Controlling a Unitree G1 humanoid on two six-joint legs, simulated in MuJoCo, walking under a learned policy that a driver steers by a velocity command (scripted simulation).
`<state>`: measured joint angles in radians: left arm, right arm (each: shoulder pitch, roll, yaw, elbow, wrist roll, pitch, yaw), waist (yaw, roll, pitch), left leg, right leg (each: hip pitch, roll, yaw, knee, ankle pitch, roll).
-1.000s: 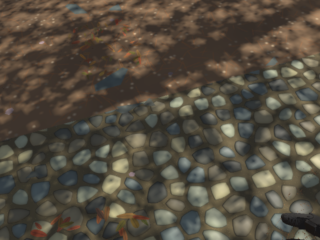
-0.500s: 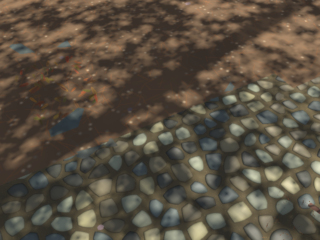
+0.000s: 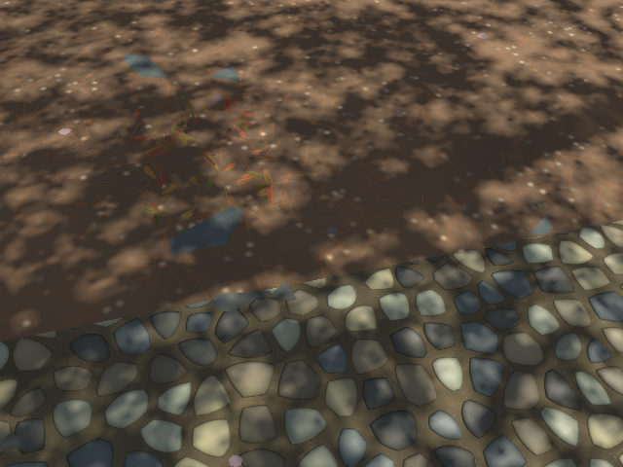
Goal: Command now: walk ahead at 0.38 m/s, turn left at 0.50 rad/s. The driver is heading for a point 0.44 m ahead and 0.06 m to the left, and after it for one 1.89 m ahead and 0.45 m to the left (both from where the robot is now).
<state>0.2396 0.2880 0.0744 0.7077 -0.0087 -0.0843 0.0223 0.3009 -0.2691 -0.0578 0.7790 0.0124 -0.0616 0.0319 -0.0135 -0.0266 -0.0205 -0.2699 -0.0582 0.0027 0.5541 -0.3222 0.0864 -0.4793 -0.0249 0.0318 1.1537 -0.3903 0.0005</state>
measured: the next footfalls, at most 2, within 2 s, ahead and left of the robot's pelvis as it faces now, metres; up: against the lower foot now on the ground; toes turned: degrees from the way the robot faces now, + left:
right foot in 0.36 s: +0.37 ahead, -0.09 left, +0.00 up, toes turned +17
left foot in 0.86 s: +0.50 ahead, +0.28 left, +0.00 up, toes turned +33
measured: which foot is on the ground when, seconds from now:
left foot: down 0.00-0.36, up 0.38-0.84, down 0.86-1.00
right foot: up 0.00-0.34, down 0.36-0.88, up 0.90-1.00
